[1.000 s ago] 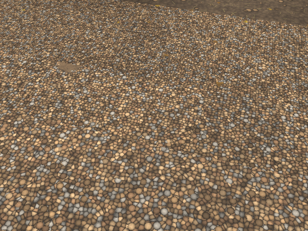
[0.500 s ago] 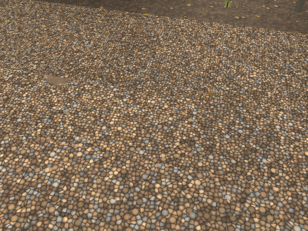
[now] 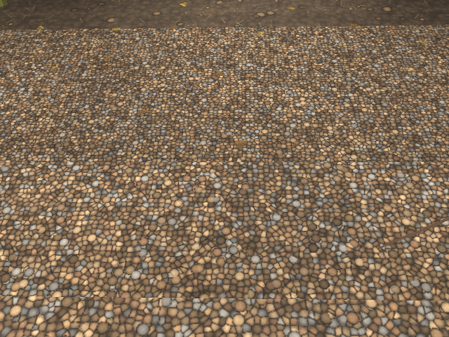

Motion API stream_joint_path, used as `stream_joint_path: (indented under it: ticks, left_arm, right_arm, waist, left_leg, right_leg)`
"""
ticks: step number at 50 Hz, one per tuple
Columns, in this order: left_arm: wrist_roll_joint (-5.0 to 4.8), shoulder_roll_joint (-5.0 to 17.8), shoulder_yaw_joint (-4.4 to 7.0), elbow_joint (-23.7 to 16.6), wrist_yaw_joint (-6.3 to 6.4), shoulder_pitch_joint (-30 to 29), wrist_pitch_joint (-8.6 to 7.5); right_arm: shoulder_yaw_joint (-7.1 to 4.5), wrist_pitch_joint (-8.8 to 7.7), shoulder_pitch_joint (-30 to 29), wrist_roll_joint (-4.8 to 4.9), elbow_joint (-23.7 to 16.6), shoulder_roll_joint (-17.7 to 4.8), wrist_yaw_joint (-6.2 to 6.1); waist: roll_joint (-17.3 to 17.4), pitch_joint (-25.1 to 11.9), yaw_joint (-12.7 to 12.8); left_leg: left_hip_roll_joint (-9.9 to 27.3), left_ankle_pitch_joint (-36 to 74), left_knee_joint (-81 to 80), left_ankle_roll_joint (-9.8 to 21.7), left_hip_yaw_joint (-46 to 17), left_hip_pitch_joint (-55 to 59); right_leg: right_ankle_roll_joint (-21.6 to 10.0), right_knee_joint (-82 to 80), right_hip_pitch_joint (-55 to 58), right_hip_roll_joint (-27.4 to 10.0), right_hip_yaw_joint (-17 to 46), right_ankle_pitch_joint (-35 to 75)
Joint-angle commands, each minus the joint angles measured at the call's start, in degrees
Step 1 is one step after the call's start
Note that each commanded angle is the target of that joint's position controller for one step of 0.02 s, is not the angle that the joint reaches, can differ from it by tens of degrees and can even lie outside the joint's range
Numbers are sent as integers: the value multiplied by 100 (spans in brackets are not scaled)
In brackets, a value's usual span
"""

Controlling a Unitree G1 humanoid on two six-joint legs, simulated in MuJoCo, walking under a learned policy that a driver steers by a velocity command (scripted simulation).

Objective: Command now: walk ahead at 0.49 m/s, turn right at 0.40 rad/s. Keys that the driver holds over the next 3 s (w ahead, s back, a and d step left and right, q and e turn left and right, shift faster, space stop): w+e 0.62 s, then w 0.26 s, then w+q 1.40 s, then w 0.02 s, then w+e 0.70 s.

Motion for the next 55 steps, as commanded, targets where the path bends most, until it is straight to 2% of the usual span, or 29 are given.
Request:
stream_joint_path:
  ticks: [1, 2, 3, 4, 6, 8, 9, 12, 18, 20, 21, 22, 23, 26, 30, 34, 37, 40, 41, 42, 43, 44, 45, 46, 47, 48, 50, 51, 55]
  left_arm:
    - [-181, 1666, 589, 804, -83, 3829, -66]
    - [67, 1516, 572, 1072, -163, 4204, -17]
    - [-58, 1515, 560, 994, -166, 3831, -43]
    - [-187, 1271, 465, 738, -166, 2988, -64]
    - [37, 719, 209, 395, -303, 1940, -130]
    - [-156, 73, -87, -8, -140, 957, -405]
    - [-268, 361, -52, -125, -129, 718, -440]
    - [-162, 997, 165, -137, -327, 857, -460]
    - [-3, 894, 306, -11, -367, 1615, -228]
    - [31, 662, 272, -344, -357, 1178, -298]
    - [64, -185, 55, -434, -297, 2078, -422]
    - [-86, 53, 93, -449, -312, 1524, -416]
    - [-113, 321, 168, -422, -165, 1048, -362]
    - [78, 129, 110, -263, 117, 1084, -227]
    - [-97, 46, 61, -534, -127, 487, -177]
    - [-148, 142, 67, -649, -301, 336, -136]
    - [-45, 262, 87, -866, -320, 160, 0]
    - [-37, 504, 161, -1161, -165, -259, -31]
    - [-4, 478, 156, -1137, -109, 50, -84]
    - [-84, 619, 258, -1225, -91, -124, -137]
    - [-156, 577, 259, -1225, -92, -200, -195]
    - [-219, 593, 349, -1138, -59, 217, -266]
    - [-208, 861, 500, -923, 34, 1054, -323]
    - [-198, 1428, 604, -623, 132, 2416, -336]
    - [-40, 1136, 607, -421, 114, 3128, -379]
    - [-45, 1049, 638, -210, 103, 2824, -443]
    - [-221, 311, 356, -248, 18, 2084, -398]
    - [-158, -10, 207, -342, 22, 1695, -366]
    - [75, -133, 89, -526, 307, 1329, -334]
  right_arm:
    - [63, 117, 1354, -179, -12, 7, 518]
    - [-136, 35, 255, 22, -426, -756, 642]
    - [-222, -139, -1361, 210, -1261, -1024, 617]
    - [-250, -259, -2180, 223, -1527, -1110, 491]
    - [-229, -390, -1979, 176, -1474, -943, 176]
    - [-42, -277, -1949, -90, -1483, -345, 60]
    - [-51, -202, -2017, -32, -1538, -453, 103]
    - [55, -14, -2560, 177, -1863, -639, 177]
    - [-118, -215, -3843, 129, -2132, -1379, 75]
    - [-407, -392, -2275, 309, -1802, -1992, -18]
    - [-437, -379, -903, 296, -1609, -2138, -52]
    - [-372, -352, -649, 182, -1412, -1816, -18]
    - [-367, -383, -1350, 224, -1534, -1546, -59]
    - [-146, -342, -2364, 357, -1690, -704, -194]
    - [-312, -476, -2320, 209, -1577, -987, -319]
    - [-313, -468, -1751, 88, -1172, -918, -48]
    - [-340, -466, -1928, 9, -1111, -1121, 210]
    - [-410, -442, -1793, 134, -1023, -1408, 187]
    - [-439, -405, -1774, -46, -993, -1481, 115]
    - [-516, -344, -1925, 255, -1043, -1638, 82]
    - [-523, -245, -1690, 317, -984, -1724, 55]
    - [-546, -199, -1488, 168, -890, -1779, 69]
    - [-521, -230, -1367, -36, -855, -1588, 147]
    - [-213, -330, -935, -98, -1148, -483, 293]
    - [-311, -457, -1963, 216, -1373, -816, 456]
    - [-404, -484, -2624, 375, -1569, -961, 399]
    - [-517, -406, -2332, 149, -1484, -1154, 223]
    - [-401, -330, -2275, 75, -1459, -795, 222]
    - [-246, -118, -2229, -135, -1521, -306, 452]
  waist:
    - [-1012, -2560, 1164]
    - [-345, -2188, 1722]
    - [-373, -1315, 1966]
    - [266, -477, 1859]
    - [596, 465, 992]
    - [668, 896, 568]
    - [284, 685, 474]
    - [241, 439, 569]
    - [544, 107, 957]
    - [1033, -913, 187]
    - [2243, -2529, 142]
    - [1869, -1755, -93]
    - [1213, -473, 46]
    - [1015, -207, 674]
    - [764, -58, 618]
    - [847, 151, 628]
    - [1024, 291, 774]
    - [1007, 438, 619]
    - [1067, 311, 683]
    - [869, 362, 684]
    - [909, 328, 594]
    - [1049, 106, 779]
    - [603, -552, 1115]
    - [-853, -1959, 1345]
    - [-101, -1088, 1973]
    - [360, 3, 1848]
    - [295, 2, 1143]
    - [436, 303, 855]
    - [461, 162, 839]
  left_leg:
    - [-198, 663, 4303, -33, -503, -4005]
    - [-388, 222, 5519, -203, -511, -4862]
    - [-340, 494, 5613, -62, -425, -6289]
    - [129, 1000, 5057, 181, -576, -6702]
    - [661, 2219, 3398, 580, -1109, -5413]
    - [1142, 4245, 47, 859, -1381, -4369]
    - [871, 4628, -695, 769, -1042, -3675]
    - [520, 4820, -2144, 501, -741, -2550]
    - [94, 5265, -3304, 727, -622, -2539]
    - [630, 5977, -3035, 1615, -1092, 247]
    - [2300, 6789, -3563, 3109, -3324, 2744]
    - [2528, 4440, -4436, 2787, -4503, 2407]
    - [2217, 2739, -4799, 2145, -3762, 982]
    - [1834, 3580, -5453, 1743, -2420, -702]
    - [1604, 4594, -5924, 1690, -1062, -826]
    - [1469, 5643, -5876, 1675, -237, -979]
    - [1328, 5044, -5671, 1559, 71, -1874]
    - [1674, 4812, -5415, 1608, -246, -906]
    - [1934, 5069, -5108, 1589, -421, -630]
    - [1784, 4812, -4900, 1596, -232, -203]
    - [1680, 5123, -4499, 1587, -126, -424]
    - [1562, 6091, -3711, 1491, 10, -1013]
    - [1134, 5985, -2216, 1136, 318, -1723]
    - [8, 2464, -179, 512, 261, -3965]
    - [-275, 1435, 838, 671, -792, -5327]
    - [44, 1998, 993, 847, -1182, -5620]
    - [577, 2583, 1102, 943, -1115, -4816]
    - [699, 3135, 768, 969, -1315, -4575]
    - [587, 5582, -354, 926, -1091, -4326]
  right_leg:
    - [-1702, 2634, 7057, -722, 600, 3533]
    - [-1866, 2521, 6660, -745, 1151, 4228]
    - [-1874, 1554, 5755, -975, 1798, 1271]
    - [-1727, 860, 4274, -979, 2004, -983]
    - [-1952, 264, 1150, -1143, 2288, -1776]
    - [-1752, -841, -722, -709, 1826, -2447]
    - [-1700, -722, -1040, -307, 1504, -2469]
    - [-1597, -516, -1344, -131, 1441, -1207]
    - [-1152, 576, 594, 6, 1865, -1045]
    - [-405, 2457, -606, 888, 1225, -872]
    - [112, 4282, -1901, 1819, 562, -4307]
    - [17, 5435, -3279, 1523, 675, -5299]
    - [-113, 5646, -3483, 1049, 693, -4645]
    - [-107, 5003, -2156, 337, 626, -3718]
    - [125, 4095, -1985, 245, 314, -3172]
    - [125, 3137, -1768, 269, 245, -1959]
    - [27, 3301, -787, 462, 17, -1965]
    - [-73, 2577, -1059, 525, -6, -2959]
    - [-128, 2997, -940, 440, 302, -2708]
    - [-149, 1830, -1099, 649, -158, -3577]
    - [-205, 1262, -271, 924, -628, -3129]
    - [-347, 1299, 914, 1147, -669, -2578]
    - [-719, 1360, 2310, 990, -281, -2033]
    - [-2317, 1026, 4988, -579, 2338, -1102]
    - [-2327, 222, 4675, -1066, 3308, -1157]
    - [-1919, 119, 3533, -1094, 2554, -1429]
    - [-1686, 154, 2145, -934, 1474, -1247]
    - [-1509, 49, 1391, -904, 1163, -1185]
    - [-1055, 43, 492, -121, 20, -2285]
Next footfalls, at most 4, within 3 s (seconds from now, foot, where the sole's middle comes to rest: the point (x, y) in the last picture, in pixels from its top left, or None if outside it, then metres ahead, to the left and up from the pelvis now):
0.40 left None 0.44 0.06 -0.81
0.90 right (300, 333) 0.50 -0.25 -0.81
1.44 left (245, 245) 0.93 -0.17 -1.00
1.78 right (296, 190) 1.17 -0.44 -1.00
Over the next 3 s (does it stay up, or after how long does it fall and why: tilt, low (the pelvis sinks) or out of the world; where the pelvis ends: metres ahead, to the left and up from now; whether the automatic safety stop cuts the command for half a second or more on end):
stays up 1.63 -0.15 -0.42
